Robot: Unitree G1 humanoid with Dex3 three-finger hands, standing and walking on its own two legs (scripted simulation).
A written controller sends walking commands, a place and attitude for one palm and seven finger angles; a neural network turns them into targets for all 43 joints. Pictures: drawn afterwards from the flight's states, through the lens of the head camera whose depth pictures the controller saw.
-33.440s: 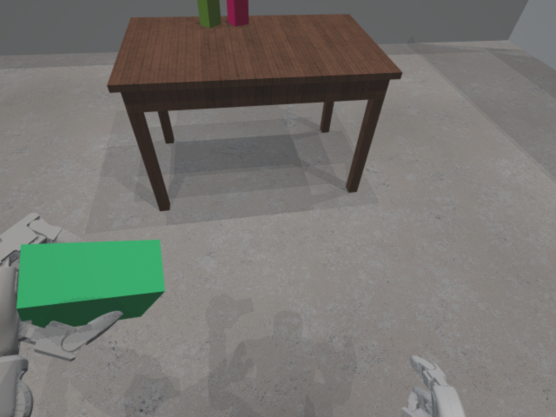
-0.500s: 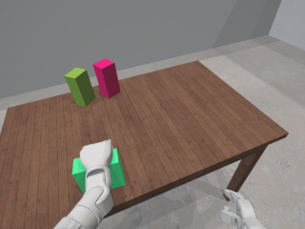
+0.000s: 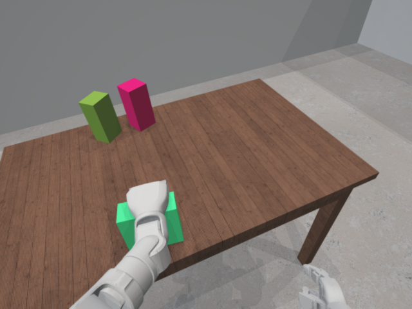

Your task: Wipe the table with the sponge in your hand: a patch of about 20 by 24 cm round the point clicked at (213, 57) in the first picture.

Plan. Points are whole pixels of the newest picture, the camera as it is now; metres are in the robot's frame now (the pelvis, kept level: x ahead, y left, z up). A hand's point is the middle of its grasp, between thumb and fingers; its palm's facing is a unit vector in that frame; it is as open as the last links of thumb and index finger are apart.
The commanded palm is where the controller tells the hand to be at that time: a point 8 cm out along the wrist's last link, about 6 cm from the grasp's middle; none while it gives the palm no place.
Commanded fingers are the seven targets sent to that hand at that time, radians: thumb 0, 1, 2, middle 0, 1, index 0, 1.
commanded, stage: wipe forward along the third lane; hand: left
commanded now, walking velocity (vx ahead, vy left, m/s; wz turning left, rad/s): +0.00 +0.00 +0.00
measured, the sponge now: (153, 228) +0.31 +0.17 -0.05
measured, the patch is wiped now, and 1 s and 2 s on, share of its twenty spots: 0.80 0.85 0.85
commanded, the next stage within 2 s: wipe back along the third lane in 1.66 s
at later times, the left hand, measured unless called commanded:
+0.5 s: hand (157, 197) +0.37 +0.16 +0.00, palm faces -0.10 -0.04 -0.99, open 10.0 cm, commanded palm +0.36 +0.16 +0.04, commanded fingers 0.00 0.10 1.30 -1.20 -1.60 -1.20 -1.60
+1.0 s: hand (156, 181) +0.42 +0.18 +0.00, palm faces -0.12 -0.03 -0.99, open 10.0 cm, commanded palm +0.41 +0.18 +0.03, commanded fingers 0.00 0.10 1.30 -1.20 -1.60 -1.20 -1.60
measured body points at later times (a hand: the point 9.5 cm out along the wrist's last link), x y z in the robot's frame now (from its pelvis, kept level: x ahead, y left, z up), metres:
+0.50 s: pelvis -0.01 -0.01 -0.01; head +0.00 -0.03 +0.44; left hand +0.37 +0.16 +0.05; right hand +0.14 -0.25 -0.13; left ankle +0.02 +0.14 -0.73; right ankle +0.01 -0.07 -0.73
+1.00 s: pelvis -0.01 +0.01 -0.01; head +0.03 +0.00 +0.44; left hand +0.42 +0.18 +0.05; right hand +0.07 -0.25 -0.15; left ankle +0.02 +0.14 -0.73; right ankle +0.01 -0.07 -0.73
